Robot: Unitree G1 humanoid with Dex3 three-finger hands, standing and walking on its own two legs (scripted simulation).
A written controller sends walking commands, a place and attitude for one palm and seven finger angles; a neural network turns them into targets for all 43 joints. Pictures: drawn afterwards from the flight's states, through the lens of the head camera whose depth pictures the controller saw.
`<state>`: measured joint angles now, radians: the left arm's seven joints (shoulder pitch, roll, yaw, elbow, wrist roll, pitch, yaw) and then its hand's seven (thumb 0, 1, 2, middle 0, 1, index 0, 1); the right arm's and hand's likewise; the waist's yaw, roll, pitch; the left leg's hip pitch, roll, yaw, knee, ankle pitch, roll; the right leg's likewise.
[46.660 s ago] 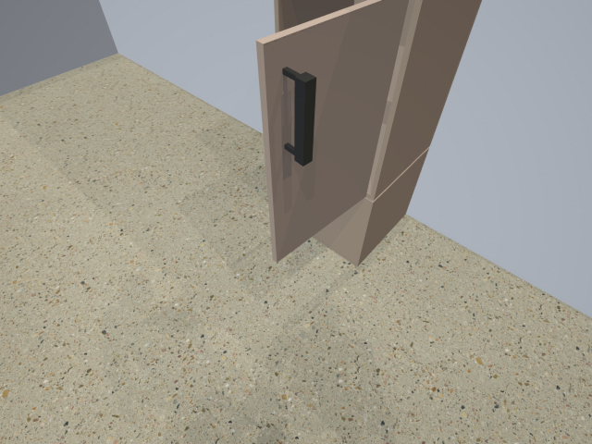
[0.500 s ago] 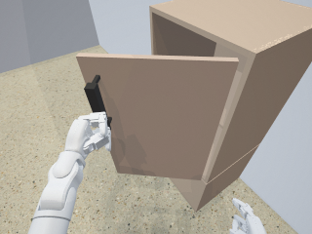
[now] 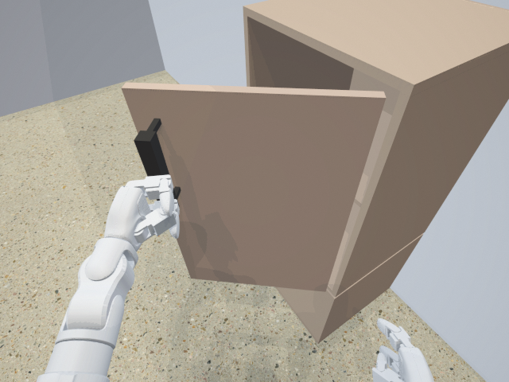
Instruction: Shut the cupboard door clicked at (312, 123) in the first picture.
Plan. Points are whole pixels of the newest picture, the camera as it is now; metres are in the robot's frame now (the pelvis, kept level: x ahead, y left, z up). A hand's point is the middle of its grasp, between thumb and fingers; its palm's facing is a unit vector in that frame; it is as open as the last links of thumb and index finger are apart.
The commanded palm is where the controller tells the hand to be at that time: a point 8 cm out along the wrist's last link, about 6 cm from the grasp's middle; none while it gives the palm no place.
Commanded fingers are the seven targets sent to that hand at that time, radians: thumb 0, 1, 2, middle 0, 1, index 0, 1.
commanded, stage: push the door shut along its arc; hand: left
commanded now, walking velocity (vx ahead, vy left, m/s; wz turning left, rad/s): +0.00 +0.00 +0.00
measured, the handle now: (163, 169) +0.43 +0.18 +0.12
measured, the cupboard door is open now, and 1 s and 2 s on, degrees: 50 36 21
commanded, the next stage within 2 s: pull the fist back off the door in 1.78 s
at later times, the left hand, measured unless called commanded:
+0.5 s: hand (180, 188) +0.38 +0.14 +0.13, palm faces -0.19 -0.98 -0.06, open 3.1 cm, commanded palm +0.38 +0.18 +0.12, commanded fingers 0.00 0.90 0.90 -1.30 -1.50 -1.30 -1.50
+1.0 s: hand (218, 159) +0.45 +0.09 +0.12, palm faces -0.36 -0.93 -0.01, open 3.1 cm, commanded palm +0.45 +0.15 +0.12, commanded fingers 0.00 0.90 0.90 -1.30 -1.50 -1.30 -1.50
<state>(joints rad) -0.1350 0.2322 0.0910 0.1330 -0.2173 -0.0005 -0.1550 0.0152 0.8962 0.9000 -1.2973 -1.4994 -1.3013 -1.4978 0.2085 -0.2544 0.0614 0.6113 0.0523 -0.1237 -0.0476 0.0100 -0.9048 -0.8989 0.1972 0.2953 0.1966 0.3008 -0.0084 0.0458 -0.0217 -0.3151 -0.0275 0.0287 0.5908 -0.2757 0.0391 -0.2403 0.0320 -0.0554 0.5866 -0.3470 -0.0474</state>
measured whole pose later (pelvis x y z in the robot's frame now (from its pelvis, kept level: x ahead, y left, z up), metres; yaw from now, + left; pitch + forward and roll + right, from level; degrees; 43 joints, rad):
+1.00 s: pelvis -0.01 +0.02 -0.01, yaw +0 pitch +8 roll +0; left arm -0.88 0.30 0.11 1.02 -0.21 -0.20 -0.35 0.02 0.90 0.90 -1.30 -1.50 -1.30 -1.50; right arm 0.32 -0.29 0.04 0.71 0.04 -0.11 -0.03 0.01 -0.91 -0.90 0.20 0.30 0.20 0.30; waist -0.12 0.03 -0.03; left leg -0.54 -0.04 0.04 0.69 -0.29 0.07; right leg -0.47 0.01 -0.05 0.70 -0.37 -0.03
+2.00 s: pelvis +0.00 +0.01 -0.03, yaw +1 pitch +17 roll -1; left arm -1.24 0.24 0.12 1.23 -0.21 -0.14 -0.14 0.01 0.93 1.04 -1.30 -1.50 -1.30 -1.50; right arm 0.37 -0.28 0.01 0.80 0.01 -0.17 -0.01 0.00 -0.91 -0.90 0.20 0.30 0.20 0.30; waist -0.14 0.04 -0.07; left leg -0.77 -0.03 0.01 0.81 -0.33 0.05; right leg -0.68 0.02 -0.08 0.80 -0.41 -0.04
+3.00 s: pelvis +0.01 -0.01 +0.00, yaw -2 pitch +5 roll +1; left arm -0.62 0.10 0.11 0.71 -0.15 -0.13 0.05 0.01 0.90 0.90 -1.29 -1.50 -1.30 -1.50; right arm 0.30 -0.23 0.03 0.64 0.04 -0.03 0.02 0.01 -0.91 -0.90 0.20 0.30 0.20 0.30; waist -0.05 0.04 -0.07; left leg -0.41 -0.01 0.06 0.61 -0.29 0.02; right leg -0.36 0.05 -0.02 0.63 -0.36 -0.06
